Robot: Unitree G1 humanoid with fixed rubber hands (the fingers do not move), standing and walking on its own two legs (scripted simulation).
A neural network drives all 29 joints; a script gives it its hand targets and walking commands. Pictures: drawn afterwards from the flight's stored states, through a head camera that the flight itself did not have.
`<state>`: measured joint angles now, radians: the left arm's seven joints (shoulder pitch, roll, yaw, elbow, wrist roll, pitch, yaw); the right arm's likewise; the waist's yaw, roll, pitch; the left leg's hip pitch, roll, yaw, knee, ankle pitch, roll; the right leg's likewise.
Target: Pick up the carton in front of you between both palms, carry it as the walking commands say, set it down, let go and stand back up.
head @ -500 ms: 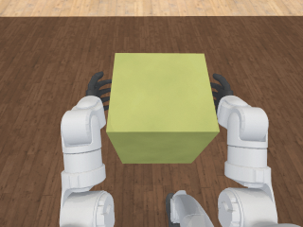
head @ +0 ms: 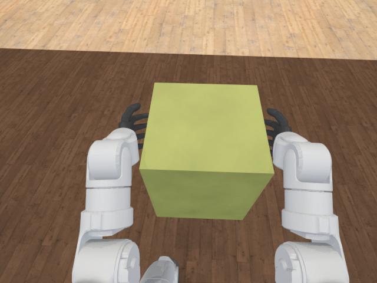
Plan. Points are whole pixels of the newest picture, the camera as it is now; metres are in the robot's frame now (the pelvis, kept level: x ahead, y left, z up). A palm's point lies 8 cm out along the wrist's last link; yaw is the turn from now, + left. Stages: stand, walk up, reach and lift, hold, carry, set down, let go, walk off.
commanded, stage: carry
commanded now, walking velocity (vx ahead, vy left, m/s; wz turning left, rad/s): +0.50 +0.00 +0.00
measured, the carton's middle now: (202, 157) +0.37 +0.02 +0.03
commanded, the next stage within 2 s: none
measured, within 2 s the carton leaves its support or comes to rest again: neither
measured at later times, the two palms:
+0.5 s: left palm (149, 54) +0.64 +0.16 +0.10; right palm (261, 62) +0.62 -0.13 +0.10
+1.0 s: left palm (147, 18) +0.90 +0.22 +0.07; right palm (233, 20) +0.91 -0.08 +0.07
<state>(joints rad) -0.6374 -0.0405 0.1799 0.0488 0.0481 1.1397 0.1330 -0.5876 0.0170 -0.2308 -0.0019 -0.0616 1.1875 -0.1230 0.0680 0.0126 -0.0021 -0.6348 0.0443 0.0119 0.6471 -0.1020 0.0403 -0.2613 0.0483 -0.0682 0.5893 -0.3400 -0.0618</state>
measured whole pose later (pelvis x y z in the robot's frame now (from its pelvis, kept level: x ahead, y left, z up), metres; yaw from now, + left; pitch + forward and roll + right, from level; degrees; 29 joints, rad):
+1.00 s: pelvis +0.55 +0.05 -0.05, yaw +0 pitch +6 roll -1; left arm -0.64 -0.03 0.18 0.05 0.04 1.16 0.13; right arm -0.61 0.01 -0.22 0.02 -0.06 1.20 -0.12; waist 0.08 0.02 -0.05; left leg -0.58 0.02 0.05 0.54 -0.07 0.06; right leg -0.24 0.02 -0.04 0.64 -0.41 -0.02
